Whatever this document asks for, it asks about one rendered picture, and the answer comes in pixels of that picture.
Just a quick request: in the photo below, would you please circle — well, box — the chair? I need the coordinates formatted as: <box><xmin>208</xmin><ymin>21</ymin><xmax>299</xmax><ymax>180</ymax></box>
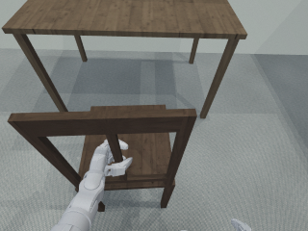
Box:
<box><xmin>8</xmin><ymin>104</ymin><xmax>197</xmax><ymax>212</ymax></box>

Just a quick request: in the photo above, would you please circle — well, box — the table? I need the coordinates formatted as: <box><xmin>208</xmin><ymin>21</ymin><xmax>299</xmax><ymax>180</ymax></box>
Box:
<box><xmin>2</xmin><ymin>0</ymin><xmax>247</xmax><ymax>119</ymax></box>

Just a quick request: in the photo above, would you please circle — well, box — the robot left forearm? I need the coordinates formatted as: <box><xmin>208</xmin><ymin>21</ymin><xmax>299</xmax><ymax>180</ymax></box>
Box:
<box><xmin>50</xmin><ymin>169</ymin><xmax>106</xmax><ymax>231</ymax></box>

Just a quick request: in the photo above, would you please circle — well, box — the left robot hand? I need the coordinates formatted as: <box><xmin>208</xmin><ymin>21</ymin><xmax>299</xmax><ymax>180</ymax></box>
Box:
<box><xmin>89</xmin><ymin>140</ymin><xmax>133</xmax><ymax>177</ymax></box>

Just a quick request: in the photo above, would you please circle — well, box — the right robot hand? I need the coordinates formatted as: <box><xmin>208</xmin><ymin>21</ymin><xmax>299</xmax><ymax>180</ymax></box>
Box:
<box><xmin>231</xmin><ymin>218</ymin><xmax>251</xmax><ymax>231</ymax></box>

